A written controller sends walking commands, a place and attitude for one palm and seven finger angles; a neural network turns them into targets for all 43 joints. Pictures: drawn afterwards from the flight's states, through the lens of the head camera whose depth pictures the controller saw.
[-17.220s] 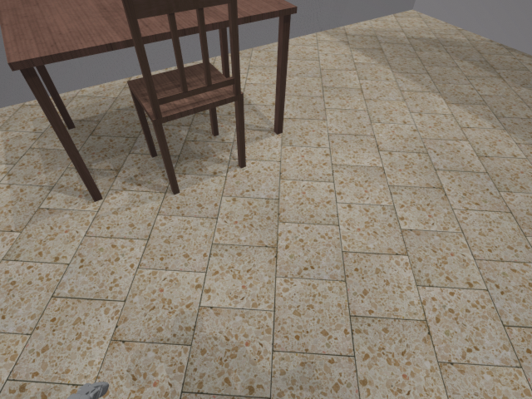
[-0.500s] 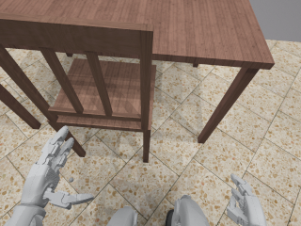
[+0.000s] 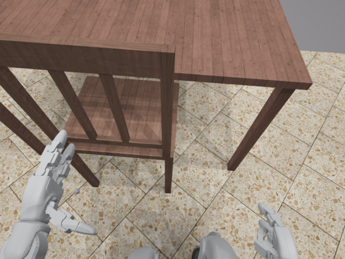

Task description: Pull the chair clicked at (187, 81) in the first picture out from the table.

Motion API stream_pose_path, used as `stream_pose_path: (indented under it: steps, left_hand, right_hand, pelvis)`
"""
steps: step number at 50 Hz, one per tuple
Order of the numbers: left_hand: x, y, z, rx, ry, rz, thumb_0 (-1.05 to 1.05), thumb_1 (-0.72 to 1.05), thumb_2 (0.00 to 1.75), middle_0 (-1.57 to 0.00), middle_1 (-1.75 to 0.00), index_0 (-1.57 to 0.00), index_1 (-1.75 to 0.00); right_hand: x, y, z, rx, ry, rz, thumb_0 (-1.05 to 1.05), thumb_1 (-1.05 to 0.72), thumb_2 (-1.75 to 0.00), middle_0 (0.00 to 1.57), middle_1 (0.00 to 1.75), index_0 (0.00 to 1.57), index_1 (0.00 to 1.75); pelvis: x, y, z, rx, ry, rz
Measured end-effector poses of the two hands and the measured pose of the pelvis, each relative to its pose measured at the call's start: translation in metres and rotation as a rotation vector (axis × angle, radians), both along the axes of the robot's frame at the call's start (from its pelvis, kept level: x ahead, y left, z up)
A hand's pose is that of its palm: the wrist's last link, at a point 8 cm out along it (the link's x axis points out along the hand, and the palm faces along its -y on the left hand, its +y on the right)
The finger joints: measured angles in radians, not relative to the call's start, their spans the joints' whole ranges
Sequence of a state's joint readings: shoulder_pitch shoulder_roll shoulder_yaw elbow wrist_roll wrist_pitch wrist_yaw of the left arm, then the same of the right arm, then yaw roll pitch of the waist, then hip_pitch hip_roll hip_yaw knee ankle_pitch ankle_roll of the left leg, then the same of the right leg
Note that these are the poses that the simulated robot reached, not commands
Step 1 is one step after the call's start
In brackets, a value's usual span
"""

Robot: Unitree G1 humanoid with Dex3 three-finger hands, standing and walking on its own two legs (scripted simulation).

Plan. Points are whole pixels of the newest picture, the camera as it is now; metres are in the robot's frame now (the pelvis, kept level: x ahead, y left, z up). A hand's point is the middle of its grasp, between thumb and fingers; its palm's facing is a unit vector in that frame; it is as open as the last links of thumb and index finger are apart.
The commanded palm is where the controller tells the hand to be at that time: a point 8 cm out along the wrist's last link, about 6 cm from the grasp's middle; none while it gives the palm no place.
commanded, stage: raise the hand toward the chair's back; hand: left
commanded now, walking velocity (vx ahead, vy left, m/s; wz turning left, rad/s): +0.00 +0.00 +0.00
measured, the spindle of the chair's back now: (77, 109) +0.48 +0.29 +0.00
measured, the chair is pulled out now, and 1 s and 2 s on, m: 0.00 0.00 0.00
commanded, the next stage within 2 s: aim the fingers beside a spindle in 0.54 s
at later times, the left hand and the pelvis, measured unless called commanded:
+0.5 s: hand (81, 197) +0.23 +0.20 +0.05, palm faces -0.02 -1.00 -0.06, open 16.9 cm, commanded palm +0.21 +0.26 +0.05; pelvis -0.01 +0.00 +0.00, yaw +0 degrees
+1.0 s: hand (94, 188) +0.26 +0.18 +0.03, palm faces -0.04 -1.00 -0.05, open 16.9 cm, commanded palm +0.23 +0.24 +0.03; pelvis -0.01 +0.00 +0.00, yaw +0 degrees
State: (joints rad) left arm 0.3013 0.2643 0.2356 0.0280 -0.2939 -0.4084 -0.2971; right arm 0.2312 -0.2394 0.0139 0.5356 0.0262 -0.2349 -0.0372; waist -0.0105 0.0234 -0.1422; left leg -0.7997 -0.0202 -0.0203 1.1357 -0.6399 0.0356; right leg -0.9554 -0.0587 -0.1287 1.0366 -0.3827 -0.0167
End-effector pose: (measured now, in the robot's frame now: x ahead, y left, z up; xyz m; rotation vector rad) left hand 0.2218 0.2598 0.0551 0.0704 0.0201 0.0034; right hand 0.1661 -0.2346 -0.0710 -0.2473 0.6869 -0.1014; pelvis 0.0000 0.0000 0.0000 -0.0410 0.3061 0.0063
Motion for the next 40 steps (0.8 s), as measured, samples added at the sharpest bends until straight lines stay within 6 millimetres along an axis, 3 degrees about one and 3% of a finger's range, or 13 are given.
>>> stream_pose_path:
  steps: [7, 14, 22, 28, 40]
  left_hand:
    - [0.006, -0.006, -0.008, -0.011, 0.081, -0.045, -0.01, -0.49, 0.3, -0.06, -0.08, -0.06, -0.08]
    - [0.003, -0.004, 0.001, -0.007, 0.013, 0.0, -0.01, -0.5, 0.3, -0.06, -0.08, -0.06, -0.08]
    - [-0.005, -0.009, -0.007, -0.009, 0.054, -0.024, -0.01, -0.5, 0.3, -0.06, -0.08, -0.06, -0.08]
    - [-0.009, -0.008, -0.001, -0.009, 0.016, -0.007, -0.01, -0.5, 0.3, -0.06, -0.08, -0.06, -0.08]
    - [-0.004, -0.015, -0.011, -0.023, 0.034, -0.034, -0.01, -0.5, 0.3, -0.06, -0.08, -0.06, -0.08]
  right_hand:
    - [-0.009, -0.006, 0.002, 0.001, 0.013, -0.028, 0.02, -0.91, -0.9, 0.2, 0.3, 0.21, 0.3]
    - [-0.013, -0.01, 0.005, -0.009, 0.011, -0.028, 0.02, -0.91, -0.9, 0.2, 0.3, 0.2, 0.3]
    - [-0.012, -0.011, 0.005, -0.005, 0.002, -0.018, 0.02, -0.91, -0.9, 0.2, 0.3, 0.2, 0.3]
    - [-0.011, -0.009, 0.006, -0.002, -0.014, -0.011, 0.02, -0.91, -0.9, 0.2, 0.3, 0.2, 0.3]
    - [-0.015, -0.009, 0.003, -0.01, -0.013, -0.002, 0.02, -0.91, -0.9, 0.2, 0.3, 0.21, 0.3]
  pelvis:
    - [0.0, 0.0, 0.004, 0.006, -0.005, -0.009]
    - [-0.002, -0.002, 0.006, 0.011, -0.01, -0.01]
    - [-0.006, -0.003, 0.005, 0.013, -0.016, -0.008]
    - [-0.009, -0.005, 0.005, 0.014, -0.022, -0.006]
    - [-0.012, -0.004, 0.001, 0.012, -0.015, -0.002]
